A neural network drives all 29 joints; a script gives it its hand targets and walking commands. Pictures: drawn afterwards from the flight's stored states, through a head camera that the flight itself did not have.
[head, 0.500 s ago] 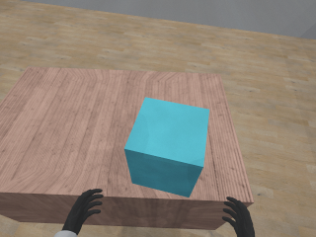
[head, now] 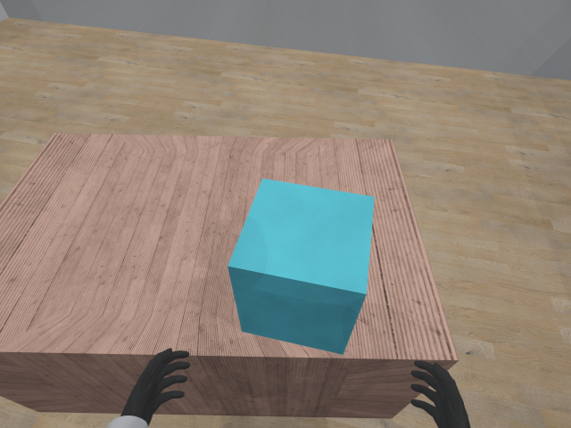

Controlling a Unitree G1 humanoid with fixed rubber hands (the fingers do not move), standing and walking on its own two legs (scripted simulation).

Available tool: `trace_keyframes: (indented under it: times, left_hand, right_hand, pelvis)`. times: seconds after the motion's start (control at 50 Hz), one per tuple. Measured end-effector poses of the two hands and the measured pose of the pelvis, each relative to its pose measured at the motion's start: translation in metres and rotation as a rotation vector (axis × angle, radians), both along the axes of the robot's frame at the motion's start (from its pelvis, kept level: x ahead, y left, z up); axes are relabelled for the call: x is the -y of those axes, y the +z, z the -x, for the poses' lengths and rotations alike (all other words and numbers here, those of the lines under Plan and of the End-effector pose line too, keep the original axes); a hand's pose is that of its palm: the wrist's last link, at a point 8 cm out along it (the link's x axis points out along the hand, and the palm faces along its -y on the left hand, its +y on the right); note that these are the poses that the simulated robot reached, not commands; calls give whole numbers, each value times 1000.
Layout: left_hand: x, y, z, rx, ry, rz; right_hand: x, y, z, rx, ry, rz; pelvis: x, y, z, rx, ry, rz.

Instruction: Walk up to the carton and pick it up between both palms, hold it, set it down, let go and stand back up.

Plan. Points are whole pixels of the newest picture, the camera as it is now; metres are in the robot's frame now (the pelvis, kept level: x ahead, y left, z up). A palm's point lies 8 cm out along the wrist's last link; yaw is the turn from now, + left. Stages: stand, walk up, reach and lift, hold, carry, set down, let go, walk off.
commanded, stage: set down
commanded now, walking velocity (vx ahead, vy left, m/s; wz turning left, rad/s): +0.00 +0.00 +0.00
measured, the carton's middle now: (303, 268) +0.42 +0.01 -0.10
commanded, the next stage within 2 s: let go in 1.42 s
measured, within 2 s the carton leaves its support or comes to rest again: neither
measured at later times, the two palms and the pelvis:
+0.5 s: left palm (145, 414) +0.15 +0.23 -0.07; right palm out of the picture +0.15 -0.20 -0.08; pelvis -0.01 +0.00 +0.00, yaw +0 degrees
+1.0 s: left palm (158, 414) +0.15 +0.22 -0.08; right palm out of the picture +0.15 -0.22 -0.08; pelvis +0.00 -0.01 +0.00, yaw +0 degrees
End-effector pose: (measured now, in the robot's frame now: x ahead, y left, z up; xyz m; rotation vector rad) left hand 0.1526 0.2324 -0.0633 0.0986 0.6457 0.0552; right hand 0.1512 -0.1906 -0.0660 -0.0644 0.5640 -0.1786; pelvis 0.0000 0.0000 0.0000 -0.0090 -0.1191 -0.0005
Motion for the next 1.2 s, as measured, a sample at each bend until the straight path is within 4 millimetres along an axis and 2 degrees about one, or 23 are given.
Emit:
trace_keyframes:
  times: [0.38, 0.9, 1.2]
  left_hand:
    - [3, -10, 7, -96, 29, -33]
    - [14, -19, 2, -191, 56, -46]
    - [19, -23, 3, -235, 78, -65]
  right_hand:
    - [6, -7, -3, -88, 63, 16]
    - [30, -17, 4, -171, 97, 48]
    - [40, -20, -3, -190, 123, 64]
  pelvis:
    - [-5, 0, 10, 6, -8, -8]
    - [10, 0, 2, -12, -6, -12]
    - [18, 0, -5, -31, 0, -13]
